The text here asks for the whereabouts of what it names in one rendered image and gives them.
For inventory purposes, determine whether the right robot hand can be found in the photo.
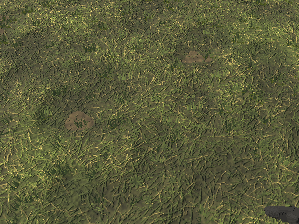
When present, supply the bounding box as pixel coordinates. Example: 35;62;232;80
264;205;299;224

